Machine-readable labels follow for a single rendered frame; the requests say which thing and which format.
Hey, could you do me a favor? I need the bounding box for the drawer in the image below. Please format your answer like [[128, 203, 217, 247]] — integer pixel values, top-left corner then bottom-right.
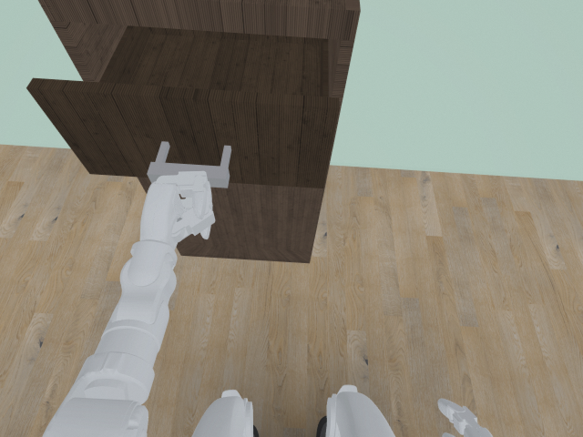
[[26, 25, 340, 188]]

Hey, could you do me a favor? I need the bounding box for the robot left upper arm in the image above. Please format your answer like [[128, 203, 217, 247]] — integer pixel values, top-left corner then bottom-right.
[[47, 398, 148, 437]]

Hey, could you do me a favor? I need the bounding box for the right robot hand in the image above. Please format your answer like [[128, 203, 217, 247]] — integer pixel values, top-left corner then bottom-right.
[[438, 399, 493, 437]]

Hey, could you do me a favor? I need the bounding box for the left robot hand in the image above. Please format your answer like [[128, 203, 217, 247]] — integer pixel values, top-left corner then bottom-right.
[[140, 171, 215, 250]]

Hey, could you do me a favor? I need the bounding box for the robot thigh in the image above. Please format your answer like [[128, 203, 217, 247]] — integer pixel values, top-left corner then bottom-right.
[[192, 396, 253, 437], [327, 391, 395, 437]]

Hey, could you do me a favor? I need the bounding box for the robot left thigh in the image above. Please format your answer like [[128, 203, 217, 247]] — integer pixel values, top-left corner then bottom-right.
[[192, 396, 253, 437]]

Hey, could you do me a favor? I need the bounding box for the robot right thigh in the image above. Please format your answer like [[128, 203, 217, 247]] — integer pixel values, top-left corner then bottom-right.
[[327, 391, 395, 437]]

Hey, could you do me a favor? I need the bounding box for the cabinet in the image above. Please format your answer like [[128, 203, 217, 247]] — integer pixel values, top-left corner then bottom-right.
[[38, 0, 361, 263]]

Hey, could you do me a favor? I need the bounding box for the left robot forearm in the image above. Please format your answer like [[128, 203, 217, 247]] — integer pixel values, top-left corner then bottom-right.
[[42, 239, 178, 437]]

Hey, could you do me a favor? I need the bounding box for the handle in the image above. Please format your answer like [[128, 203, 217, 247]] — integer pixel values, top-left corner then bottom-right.
[[147, 141, 231, 188]]

